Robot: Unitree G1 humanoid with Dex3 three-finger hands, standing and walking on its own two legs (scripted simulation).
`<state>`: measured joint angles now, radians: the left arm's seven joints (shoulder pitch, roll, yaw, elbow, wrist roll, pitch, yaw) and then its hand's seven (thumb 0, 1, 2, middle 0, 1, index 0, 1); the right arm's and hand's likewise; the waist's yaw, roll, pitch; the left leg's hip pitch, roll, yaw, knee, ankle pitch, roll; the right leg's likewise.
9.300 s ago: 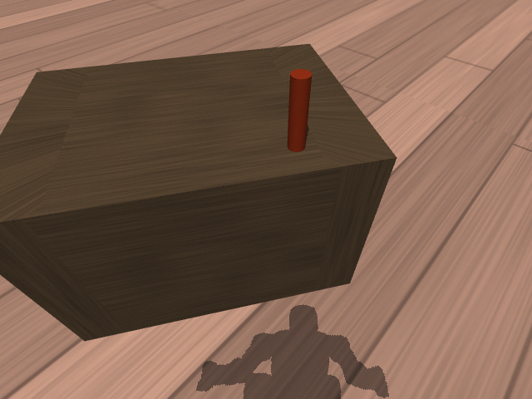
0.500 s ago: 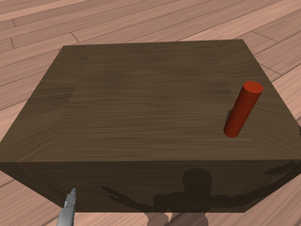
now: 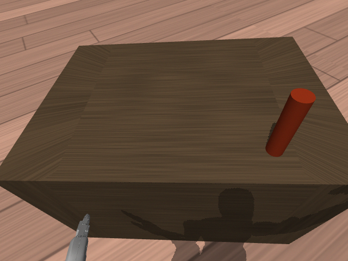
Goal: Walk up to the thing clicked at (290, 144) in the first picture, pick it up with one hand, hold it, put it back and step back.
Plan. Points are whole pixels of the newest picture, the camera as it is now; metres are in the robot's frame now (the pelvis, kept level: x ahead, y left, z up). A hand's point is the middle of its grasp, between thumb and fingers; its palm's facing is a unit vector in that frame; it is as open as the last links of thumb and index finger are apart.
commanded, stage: go down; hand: right
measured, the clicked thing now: (286, 126) +0.45 -0.24 +0.05
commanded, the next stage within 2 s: approach in 1.24 s
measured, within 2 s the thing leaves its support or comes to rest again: neither
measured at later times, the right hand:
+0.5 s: hand out of the picture +0.33 -0.43 +0.13, palm faces +0.28 +0.96 +0.00, open 17.7 cm
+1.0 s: hand out of the picture +0.34 -0.43 +0.13, palm faces +0.29 +0.96 +0.00, open 17.7 cm
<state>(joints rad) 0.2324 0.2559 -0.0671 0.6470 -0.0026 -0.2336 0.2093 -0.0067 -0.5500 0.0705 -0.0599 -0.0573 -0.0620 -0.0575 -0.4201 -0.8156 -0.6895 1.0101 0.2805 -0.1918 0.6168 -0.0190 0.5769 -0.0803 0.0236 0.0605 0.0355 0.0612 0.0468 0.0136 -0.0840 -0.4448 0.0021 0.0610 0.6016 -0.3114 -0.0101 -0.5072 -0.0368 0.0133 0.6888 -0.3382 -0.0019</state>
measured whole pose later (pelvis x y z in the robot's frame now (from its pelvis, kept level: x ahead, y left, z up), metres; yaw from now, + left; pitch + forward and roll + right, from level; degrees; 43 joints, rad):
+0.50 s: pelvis -0.01 -0.01 -0.01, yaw +0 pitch +10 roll +3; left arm 0.25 0.26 -0.08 0.61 0.00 -0.24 0.21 -0.01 -0.55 0.07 -0.06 -0.06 -0.06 -0.06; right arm -0.51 -0.90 -0.70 1.09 0.24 -0.18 0.61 -0.02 0.61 -0.08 0.02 0.06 0.03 0.06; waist 0.06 0.02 -0.09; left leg -0.51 0.00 0.06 0.65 -0.32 -0.02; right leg -0.58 -0.04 0.02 0.76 -0.36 -0.01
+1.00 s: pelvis -0.01 -0.01 -0.01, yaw +0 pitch +10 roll +3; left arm 0.28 0.26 -0.09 0.56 0.01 -0.24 0.21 -0.01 -0.54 0.07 -0.06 -0.05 -0.06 -0.05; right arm -0.51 -0.90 -0.71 1.08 0.24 -0.16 0.61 -0.02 0.60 -0.08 0.02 0.06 0.04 0.06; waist 0.06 0.01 -0.09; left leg -0.51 0.00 0.06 0.65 -0.32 -0.02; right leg -0.58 -0.04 0.02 0.76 -0.36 -0.01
